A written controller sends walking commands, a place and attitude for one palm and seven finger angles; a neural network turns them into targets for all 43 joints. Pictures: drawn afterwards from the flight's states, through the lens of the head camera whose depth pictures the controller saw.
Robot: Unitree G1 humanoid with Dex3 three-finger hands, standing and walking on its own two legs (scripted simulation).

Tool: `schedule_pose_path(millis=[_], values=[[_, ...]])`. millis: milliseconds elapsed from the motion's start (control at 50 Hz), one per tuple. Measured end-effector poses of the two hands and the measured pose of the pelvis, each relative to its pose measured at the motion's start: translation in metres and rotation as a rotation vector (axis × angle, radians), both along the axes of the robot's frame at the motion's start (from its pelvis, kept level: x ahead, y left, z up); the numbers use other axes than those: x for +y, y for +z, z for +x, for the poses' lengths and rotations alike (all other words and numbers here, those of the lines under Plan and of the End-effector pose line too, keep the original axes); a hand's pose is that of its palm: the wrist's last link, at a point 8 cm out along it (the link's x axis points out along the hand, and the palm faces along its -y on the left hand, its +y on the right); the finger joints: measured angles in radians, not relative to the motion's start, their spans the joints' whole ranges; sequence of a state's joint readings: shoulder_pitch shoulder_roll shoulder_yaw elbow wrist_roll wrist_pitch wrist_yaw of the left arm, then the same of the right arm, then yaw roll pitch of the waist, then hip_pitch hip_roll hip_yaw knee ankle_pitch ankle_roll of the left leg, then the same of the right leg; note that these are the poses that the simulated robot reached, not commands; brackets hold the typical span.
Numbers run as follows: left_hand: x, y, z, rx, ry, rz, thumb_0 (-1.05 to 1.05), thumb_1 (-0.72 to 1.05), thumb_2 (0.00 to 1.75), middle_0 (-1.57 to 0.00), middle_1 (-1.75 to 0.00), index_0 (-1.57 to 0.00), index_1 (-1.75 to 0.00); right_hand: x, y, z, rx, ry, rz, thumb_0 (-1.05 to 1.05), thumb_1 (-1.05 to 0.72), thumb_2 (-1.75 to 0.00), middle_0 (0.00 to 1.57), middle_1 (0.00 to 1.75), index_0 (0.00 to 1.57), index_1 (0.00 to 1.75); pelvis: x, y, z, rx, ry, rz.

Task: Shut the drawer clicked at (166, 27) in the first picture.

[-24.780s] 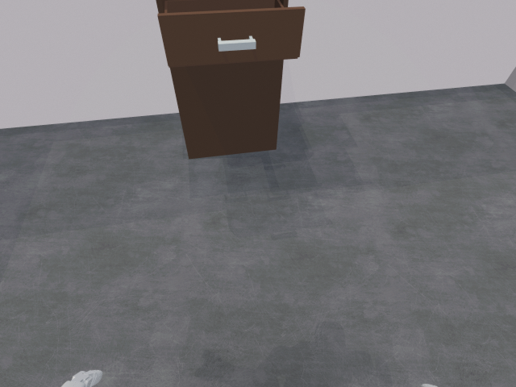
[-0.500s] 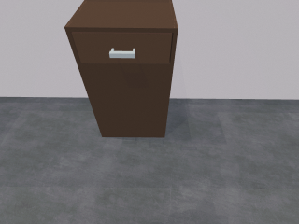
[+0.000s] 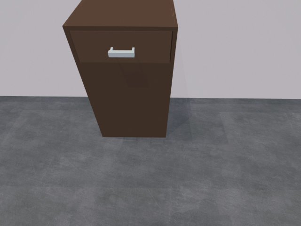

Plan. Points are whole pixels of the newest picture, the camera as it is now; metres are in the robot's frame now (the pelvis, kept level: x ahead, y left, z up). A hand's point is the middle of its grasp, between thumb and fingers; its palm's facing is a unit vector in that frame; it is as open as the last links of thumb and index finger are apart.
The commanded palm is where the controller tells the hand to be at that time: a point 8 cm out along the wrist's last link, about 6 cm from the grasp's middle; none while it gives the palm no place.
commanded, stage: look to check the result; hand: left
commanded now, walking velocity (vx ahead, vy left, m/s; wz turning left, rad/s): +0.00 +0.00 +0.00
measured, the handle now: (122, 51) +0.84 +0.18 +0.01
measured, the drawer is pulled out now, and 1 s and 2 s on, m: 0.00 0.00 0.00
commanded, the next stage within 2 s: stand and wait in 0.14 s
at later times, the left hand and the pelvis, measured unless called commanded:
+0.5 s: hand out of the picture +0.02 +0.18 -0.17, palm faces +0.02 -0.97 -0.23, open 7.4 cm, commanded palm none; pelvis +0.00 -0.01 +0.00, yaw +0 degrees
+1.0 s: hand out of the picture +0.03 +0.20 -0.17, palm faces +0.00 -0.97 -0.25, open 7.4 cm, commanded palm none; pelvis +0.00 -0.01 +0.00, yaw +0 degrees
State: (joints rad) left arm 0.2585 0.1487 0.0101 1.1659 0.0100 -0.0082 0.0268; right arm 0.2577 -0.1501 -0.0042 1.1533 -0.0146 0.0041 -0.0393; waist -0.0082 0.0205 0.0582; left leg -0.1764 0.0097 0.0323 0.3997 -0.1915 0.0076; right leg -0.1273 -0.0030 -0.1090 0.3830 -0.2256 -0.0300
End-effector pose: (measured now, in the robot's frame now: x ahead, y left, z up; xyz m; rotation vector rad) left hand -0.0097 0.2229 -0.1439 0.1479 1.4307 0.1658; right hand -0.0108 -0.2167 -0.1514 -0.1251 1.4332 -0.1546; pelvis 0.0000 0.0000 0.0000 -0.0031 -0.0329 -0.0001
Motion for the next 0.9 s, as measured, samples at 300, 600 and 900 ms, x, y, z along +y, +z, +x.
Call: schedule_pose_path(millis=[300, 600, 900], values=[[0.002, 0.003, 0.016, -0.04, -0.013, 0.017, 0.0, 0.9, 0.9, -0.2, -0.3, -0.2, -0.3, -0.012, 0.001, 0.009, -0.021, 0.009, -0.013, 0.0, -0.9, -0.9, 0.2, 0.3, 0.2, 0.3, -0.005, 0.001, 0.0, -0.001, 0.0, 0.001], [0.01, 0.007, 0.03, -0.069, -0.028, 0.04, 0.0, 0.9, 0.9, -0.21, -0.3, -0.2, -0.3, -0.025, 0.004, 0.013, -0.029, 0.013, -0.034, 0.0, -0.9, -0.9, 0.2, 0.3, 0.2, 0.3, -0.008, 0.001, 0.002, -0.003, -0.002, 0.001], [0.017, 0.009, 0.037, -0.081, -0.04, 0.052, 0.0, 0.9, 0.9, -0.21, -0.3, -0.2, -0.3, -0.034, 0.007, 0.024, -0.05, 0.023, -0.052, 0.0, -0.9, -0.9, 0.2, 0.3, 0.2, 0.3, -0.008, 0.002, 0.003, -0.001, -0.005, 0.0]])
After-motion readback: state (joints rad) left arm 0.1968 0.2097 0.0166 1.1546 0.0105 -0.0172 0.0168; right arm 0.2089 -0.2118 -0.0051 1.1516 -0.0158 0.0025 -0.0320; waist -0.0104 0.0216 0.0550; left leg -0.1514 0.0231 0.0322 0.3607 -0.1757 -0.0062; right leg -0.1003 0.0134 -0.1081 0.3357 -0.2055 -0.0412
